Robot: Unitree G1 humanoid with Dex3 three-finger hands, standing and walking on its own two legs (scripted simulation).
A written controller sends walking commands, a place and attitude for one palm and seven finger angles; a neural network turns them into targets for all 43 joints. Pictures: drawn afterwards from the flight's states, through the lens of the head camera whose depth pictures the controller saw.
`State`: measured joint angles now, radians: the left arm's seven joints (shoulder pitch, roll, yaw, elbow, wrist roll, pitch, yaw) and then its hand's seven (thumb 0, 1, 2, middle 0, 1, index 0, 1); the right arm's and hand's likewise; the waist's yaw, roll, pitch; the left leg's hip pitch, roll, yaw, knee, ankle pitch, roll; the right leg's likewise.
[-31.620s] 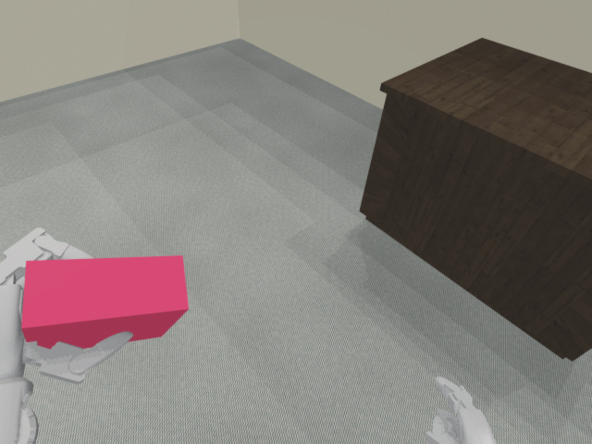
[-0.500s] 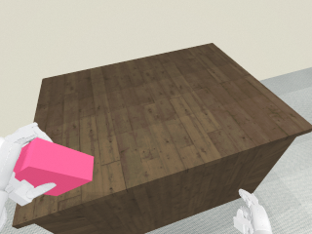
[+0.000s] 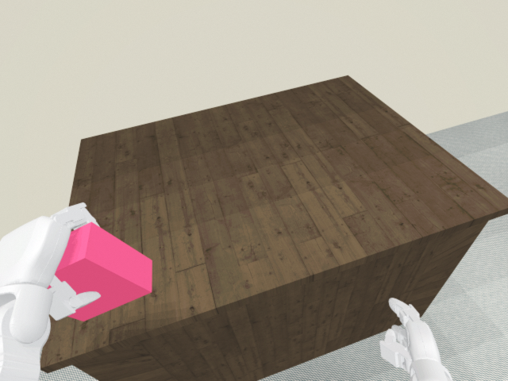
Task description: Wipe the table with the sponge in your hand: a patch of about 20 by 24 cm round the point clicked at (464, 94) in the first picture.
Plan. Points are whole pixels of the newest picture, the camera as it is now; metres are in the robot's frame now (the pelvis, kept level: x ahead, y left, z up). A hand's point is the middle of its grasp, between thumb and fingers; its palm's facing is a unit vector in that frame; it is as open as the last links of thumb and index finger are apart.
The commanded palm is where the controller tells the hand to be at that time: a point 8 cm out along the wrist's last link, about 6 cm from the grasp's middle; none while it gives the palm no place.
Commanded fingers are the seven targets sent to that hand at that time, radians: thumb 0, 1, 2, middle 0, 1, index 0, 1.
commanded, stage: turn the palm down, sponge in hand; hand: left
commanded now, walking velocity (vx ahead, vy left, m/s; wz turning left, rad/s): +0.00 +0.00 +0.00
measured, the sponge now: (98, 281) +0.22 +0.27 +0.08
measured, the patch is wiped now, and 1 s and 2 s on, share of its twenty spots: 0.00 0.00 0.00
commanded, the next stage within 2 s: move the sponge above the wiping area in 0.88 s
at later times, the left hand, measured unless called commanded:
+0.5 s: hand (67, 251) +0.23 +0.31 +0.13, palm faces +0.08 -0.08 -0.99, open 10.0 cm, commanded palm +0.19 +0.30 +0.19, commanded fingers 0.00 0.10 1.30 -1.20 -1.60 -1.20 -1.60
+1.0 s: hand (65, 246) +0.24 +0.32 +0.13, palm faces +0.07 -0.08 -0.99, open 10.0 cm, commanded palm +0.20 +0.31 +0.19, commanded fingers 0.00 0.10 1.30 -1.20 -1.60 -1.20 -1.60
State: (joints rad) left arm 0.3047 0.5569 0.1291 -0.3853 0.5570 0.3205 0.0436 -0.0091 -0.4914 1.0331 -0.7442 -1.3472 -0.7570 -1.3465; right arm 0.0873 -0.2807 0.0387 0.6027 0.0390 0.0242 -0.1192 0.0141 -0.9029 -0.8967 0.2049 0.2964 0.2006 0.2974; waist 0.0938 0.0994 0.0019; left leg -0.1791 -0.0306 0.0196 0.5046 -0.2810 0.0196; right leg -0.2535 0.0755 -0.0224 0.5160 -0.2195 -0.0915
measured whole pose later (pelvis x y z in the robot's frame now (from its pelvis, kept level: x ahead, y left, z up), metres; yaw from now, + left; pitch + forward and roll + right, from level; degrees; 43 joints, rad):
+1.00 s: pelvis +0.01 +0.03 +0.01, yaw +0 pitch -3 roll +0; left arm 0.10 0.52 -0.05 -0.25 0.88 0.45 -0.05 -0.01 -0.49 1.03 -0.74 -1.35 -0.76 -1.35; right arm -0.02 -0.27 0.06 0.67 0.04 0.08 -0.05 0.01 -0.90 -0.90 0.20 0.30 0.20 0.30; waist 0.13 0.11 0.03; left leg -0.08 -0.07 0.02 0.35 -0.22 0.06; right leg -0.16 0.04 -0.01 0.38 -0.17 -0.05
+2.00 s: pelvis +0.02 +0.02 +0.01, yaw +0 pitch -2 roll +0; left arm 0.10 0.46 -0.10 -0.13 0.91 0.42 0.02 -0.01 -0.49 1.03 -0.74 -1.35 -0.76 -1.35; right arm -0.01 -0.27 0.04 0.68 0.04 0.07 -0.05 0.01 -0.90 -0.90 0.20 0.30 0.20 0.30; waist 0.13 0.10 0.01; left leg -0.09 -0.06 0.02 0.36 -0.23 0.05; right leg -0.17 0.06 0.00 0.38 -0.18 -0.06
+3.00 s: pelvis +0.02 +0.03 +0.01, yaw +0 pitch -2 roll +0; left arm 0.07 0.39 -0.17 -0.03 0.94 0.43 0.10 -0.01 -0.49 1.03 -0.74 -1.35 -0.76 -1.35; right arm 0.00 -0.26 0.03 0.70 0.05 0.07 -0.05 0.01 -0.90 -0.90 0.20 0.30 0.20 0.30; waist 0.12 0.09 -0.01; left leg -0.10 -0.06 0.02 0.37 -0.23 0.05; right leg -0.18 0.06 0.00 0.39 -0.17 -0.06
